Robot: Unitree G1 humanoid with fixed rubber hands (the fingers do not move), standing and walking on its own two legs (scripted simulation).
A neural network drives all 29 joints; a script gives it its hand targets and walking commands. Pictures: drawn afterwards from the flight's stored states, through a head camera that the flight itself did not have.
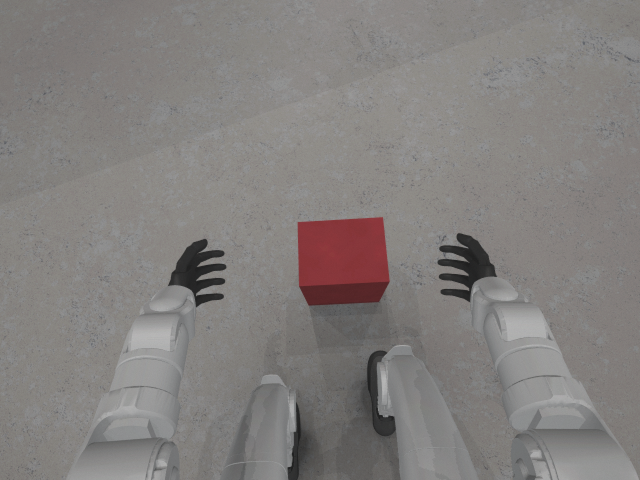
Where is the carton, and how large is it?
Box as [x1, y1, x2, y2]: [298, 217, 389, 305]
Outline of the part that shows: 382,217 298,222 299,286 309,305 370,302 379,300 389,281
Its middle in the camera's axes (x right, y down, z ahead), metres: +0.05 +0.08 +1.00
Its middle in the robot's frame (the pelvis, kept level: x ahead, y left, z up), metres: +0.49 -0.03 -0.55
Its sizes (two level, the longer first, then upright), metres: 0.201 0.154 0.262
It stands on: the floor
